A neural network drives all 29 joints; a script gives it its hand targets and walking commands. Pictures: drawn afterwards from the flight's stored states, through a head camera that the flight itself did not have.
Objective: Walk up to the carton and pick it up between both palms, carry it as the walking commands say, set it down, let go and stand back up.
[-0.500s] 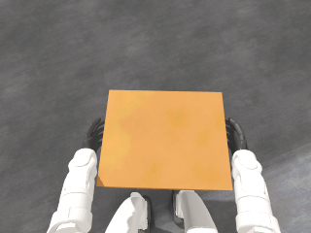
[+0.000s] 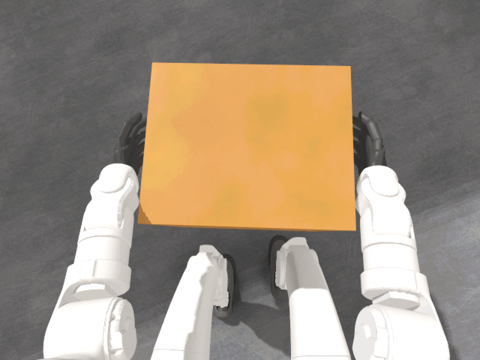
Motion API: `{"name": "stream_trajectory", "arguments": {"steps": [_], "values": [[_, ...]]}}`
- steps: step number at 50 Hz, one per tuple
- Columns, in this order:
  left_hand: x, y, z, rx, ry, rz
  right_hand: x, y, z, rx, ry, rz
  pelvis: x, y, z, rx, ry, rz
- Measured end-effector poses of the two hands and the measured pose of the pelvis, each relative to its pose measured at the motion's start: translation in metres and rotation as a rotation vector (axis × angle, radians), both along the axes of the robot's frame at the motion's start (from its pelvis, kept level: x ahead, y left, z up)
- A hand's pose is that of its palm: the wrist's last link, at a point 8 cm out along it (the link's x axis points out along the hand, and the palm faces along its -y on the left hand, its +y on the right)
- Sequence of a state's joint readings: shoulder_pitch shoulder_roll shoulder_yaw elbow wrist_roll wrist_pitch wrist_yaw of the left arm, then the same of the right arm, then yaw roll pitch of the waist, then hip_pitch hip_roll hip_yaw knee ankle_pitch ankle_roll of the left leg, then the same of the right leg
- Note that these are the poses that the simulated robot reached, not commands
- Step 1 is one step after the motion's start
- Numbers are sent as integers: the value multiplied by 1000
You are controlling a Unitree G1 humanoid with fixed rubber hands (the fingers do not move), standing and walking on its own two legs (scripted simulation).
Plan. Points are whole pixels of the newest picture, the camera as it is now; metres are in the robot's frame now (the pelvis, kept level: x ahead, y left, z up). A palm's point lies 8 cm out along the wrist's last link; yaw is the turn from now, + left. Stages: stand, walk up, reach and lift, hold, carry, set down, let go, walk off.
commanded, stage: set down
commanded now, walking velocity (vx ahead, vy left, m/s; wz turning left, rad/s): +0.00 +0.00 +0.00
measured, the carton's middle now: (247, 164) +0.42 +0.00 -0.18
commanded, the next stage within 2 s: none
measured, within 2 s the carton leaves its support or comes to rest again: neither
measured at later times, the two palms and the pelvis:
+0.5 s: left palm (150, 154) +0.44 +0.19 -0.17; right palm (352, 157) +0.43 -0.20 -0.19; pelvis -0.01 +0.00 -0.07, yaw +2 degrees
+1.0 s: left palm (160, 153) +0.47 +0.20 -0.26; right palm (334, 155) +0.46 -0.19 -0.28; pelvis -0.03 +0.00 -0.14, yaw +3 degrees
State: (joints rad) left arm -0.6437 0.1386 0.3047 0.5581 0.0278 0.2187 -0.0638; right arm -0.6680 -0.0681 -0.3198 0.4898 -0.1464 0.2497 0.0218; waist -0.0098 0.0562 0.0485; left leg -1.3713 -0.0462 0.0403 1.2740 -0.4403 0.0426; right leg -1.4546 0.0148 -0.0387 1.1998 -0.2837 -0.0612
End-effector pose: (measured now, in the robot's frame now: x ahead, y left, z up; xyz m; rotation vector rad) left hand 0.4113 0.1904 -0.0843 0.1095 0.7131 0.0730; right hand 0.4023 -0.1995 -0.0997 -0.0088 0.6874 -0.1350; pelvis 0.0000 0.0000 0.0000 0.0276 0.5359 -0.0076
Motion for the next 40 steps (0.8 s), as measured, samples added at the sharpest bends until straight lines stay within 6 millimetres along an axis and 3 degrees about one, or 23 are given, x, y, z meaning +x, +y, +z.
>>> {"name": "stream_trajectory", "arguments": {"steps": [40], "values": [[50, 1, -138, -13, 7, 13, 47, 1, -142, 4, 11, -1, -19, -1, -113, 0, 192, 43]]}}
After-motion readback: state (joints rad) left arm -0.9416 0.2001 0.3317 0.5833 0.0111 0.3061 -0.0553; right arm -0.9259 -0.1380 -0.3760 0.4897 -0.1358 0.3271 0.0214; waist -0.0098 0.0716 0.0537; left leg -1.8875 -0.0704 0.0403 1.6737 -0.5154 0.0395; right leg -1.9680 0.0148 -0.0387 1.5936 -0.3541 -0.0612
